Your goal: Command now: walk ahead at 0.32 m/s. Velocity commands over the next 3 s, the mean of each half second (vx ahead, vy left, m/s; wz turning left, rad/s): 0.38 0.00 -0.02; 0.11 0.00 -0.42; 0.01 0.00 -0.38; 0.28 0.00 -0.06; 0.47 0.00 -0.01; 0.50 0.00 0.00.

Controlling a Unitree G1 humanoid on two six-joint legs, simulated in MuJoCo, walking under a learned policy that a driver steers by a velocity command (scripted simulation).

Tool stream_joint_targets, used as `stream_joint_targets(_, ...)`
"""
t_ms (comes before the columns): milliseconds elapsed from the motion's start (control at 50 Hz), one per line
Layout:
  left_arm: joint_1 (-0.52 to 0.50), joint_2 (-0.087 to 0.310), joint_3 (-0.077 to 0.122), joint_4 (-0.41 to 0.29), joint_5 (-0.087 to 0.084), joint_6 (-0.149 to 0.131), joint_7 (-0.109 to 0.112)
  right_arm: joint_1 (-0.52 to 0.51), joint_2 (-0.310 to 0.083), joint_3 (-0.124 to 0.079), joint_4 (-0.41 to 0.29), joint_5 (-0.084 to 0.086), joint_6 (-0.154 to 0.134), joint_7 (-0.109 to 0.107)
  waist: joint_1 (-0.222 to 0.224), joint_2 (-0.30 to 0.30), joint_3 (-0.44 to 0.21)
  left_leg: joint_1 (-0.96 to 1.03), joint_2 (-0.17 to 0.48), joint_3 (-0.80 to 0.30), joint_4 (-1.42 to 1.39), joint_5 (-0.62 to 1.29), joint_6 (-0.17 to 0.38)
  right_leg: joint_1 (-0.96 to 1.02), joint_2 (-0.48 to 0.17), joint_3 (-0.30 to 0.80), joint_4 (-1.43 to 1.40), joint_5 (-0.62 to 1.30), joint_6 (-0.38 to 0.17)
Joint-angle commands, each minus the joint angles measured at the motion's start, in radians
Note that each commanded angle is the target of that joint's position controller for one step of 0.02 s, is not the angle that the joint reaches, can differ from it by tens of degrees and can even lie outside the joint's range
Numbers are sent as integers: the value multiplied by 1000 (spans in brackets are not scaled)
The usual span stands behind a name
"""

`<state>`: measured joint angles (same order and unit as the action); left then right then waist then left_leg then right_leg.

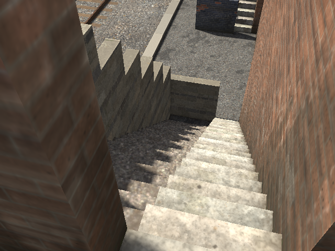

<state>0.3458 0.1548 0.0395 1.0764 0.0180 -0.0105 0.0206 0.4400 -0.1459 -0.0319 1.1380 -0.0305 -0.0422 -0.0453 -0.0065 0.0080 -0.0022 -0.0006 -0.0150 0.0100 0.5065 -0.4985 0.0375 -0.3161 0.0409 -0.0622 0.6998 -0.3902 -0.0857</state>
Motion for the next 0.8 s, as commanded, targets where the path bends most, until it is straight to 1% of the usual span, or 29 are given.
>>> stream_joint_targets(20,-211,77,19,-148,18,-57,-3,242,-129,-34,49,-3,-21,-5,-94,161,290,150,359,-365,-189,502,254,-516,-48,-56,136,-114,3)
stream_joint_targets(60,-165,59,21,-152,-4,-66,-8,238,-127,-37,56,-11,-27,-4,-66,136,250,151,347,-315,-122,677,236,-462,-55,-53,155,-114,-9)
stream_joint_targets(80,-81,50,23,-138,-13,-67,-15,161,-138,-38,35,-11,-27,1,5,116,224,28,304,-244,-75,715,199,-280,-39,-58,78,-54,-22)
stream_joint_targets(100,109,37,27,-83,-21,-72,-21,15,-146,-35,4,0,-34,11,152,44,159,-215,222,-139,47,766,134,98,-1,-49,-81,75,-47)
stream_joint_targets(120,307,138,64,-22,-6,-72,-20,-32,-124,-28,-32,4,-44,25,237,-132,65,-419,94,-34,330,664,73,383,-98,180,-235,-36,-94)
stream_joint_targets(140,409,249,81,-10,5,-65,-22,26,-29,-9,-63,-1,-58,37,208,-384,-38,-576,-73,45,722,16,24,469,-383,696,-516,-200,-190)
stream_joint_targets(160,298,226,68,-11,2,-38,-17,17,-76,-23,-84,-14,-58,47,127,-262,-11,-644,-39,-73,843,15,42,398,-397,839,-606,-226,-213)
stream_joint_targets(180,169,175,59,-42,14,-35,-15,-32,-69,-22,-84,-15,-52,40,84,-71,125,-698,24,-60,911,96,57,307,-409,675,-519,-109,-203)
stream_joint_targets(200,121,122,40,-62,13,-38,-16,-41,-46,-19,-76,-13,-53,31,69,54,142,-671,52,-46,887,155,61,232,-364,513,-482,81,-180)
stream_joint_targets(240,89,60,10,-61,16,-44,-11,34,1,-14,-50,-11,-37,25,1,24,113,-576,79,-35,781,183,45,163,-274,293,-468,269,-124)
stream_joint_targets(260,98,47,1,-47,26,-56,-9,54,29,-7,-45,4,-19,20,-11,-13,113,-535,76,-22,750,162,30,141,-249,233,-468,336,-115)
stream_joint_targets(300,136,66,-6,-31,28,-69,-1,34,4,-12,-55,6,1,21,-21,-46,117,-538,65,16,658,170,21,137,-226,165,-463,431,-116)
stream_joint_targets(360,169,102,-11,-17,6,-80,14,-109,-18,-11,-97,-9,9,27,-13,-77,154,-600,70,42,468,263,9,149,-233,150,-474,495,-140)
stream_joint_targets(400,154,67,-29,-23,16,-67,22,-170,24,5,-103,-3,4,26,-15,-98,160,-529,32,94,336,294,-5,120,-218,81,-407,745,-149)
stream_joint_targets(440,178,74,-31,-13,11,-62,21,-166,37,8,-85,11,3,16,-4,-106,127,-423,-14,121,259,362,-4,115,-223,71,-318,986,-135)
stream_joint_targets(460,196,74,-36,-10,-18,-64,28,-183,14,0,-112,14,13,6,-5,-112,129,-420,-27,117,246,392,4,127,-229,94,-288,1072,-128)
stream_joint_targets(520,92,112,-28,-46,-34,-56,35,-78,-11,-10,-92,5,13,-20,-70,-97,54,-260,-46,91,80,467,30,146,-202,116,-84,1231,-102)
stream_joint_targets(540,39,122,-23,-66,-47,-56,30,10,-41,-21,-76,2,4,-28,-121,-79,11,-138,-29,73,-46,595,38,109,-172,118,46,1117,-76)
stream_joint_targets(560,35,88,-29,-101,-64,-62,22,115,-145,-48,-73,-9,-6,-36,-147,27,-91,67,160,-104,-74,898,82,-19,-106,95,288,722,-31)
stream_joint_targets(580,183,-12,-38,-110,-71,-42,24,113,-198,-58,-94,13,-6,-21,-64,207,-220,202,434,-345,-39,1332,219,-141,39,49,620,-212,-5)
stream_joint_targets(600,197,34,-17,-112,-41,-8,28,22,-215,-73,-131,33,5,-4,-61,166,-206,41,446,-356,-72,1026,291,-172,4,96,772,-161,1)
stream_joint_targets(620,99,57,-5,-151,-18,14,32,-77,-153,-62,-174,24,15,-2,-60,108,-81,-97,414,-315,-146,693,276,-252,-20,97,837,-107,7)
stream_joint_targets(640,37,60,9,-187,-15,41,54,-172,-94,-49,-210,12,27,-24,-28,60,39,-223,376,-266,-221,454,217,-319,-45,102,803,-105,8)
stream_joint_targets(660,26,74,21,-211,-2,68,64,-203,-81,-43,-228,0,31,-41,0,39,78,-314,353,-216,-242,385,181,-297,-58,96,772,-93,21)
stream_joint_targets(700,100,71,33,-217,-1,117,60,-193,-131,-49,-257,-18,27,-65,42,57,61,-436,331,-114,-228,434,159,-196,-38,68,766,-50,49)
stream_joint_targets(720,140,48,34,-210,-8,132,63,-227,-137,-47,-284,-26,40,-63,63,85,34,-458,326,-89,-227,379,151,-161,-31,62,742,-52,51)
stream_joint_targets(760,73,45,36,-266,-9,141,45,-250,-158,-39,-307,-34,36,-55,60,121,24,-462,296,-16,-210,250,139,-154,-27,27,623,-20,58)
stream_joint_targets(780,58,16,24,-282,5,141,38,-249,-179,-43,-313,-23,34,-40,59,102,19,-450,293,-5,-221,214,142,-135,-38,5,514,-26,67)
stream_joint_targets(800,27,27,21,-314,-2,125,29,-270,-201,-48,-315,-13,37,-36,60,138,16,-426,271,28,-201,249,128,-102,-57,12,358,-11,86)
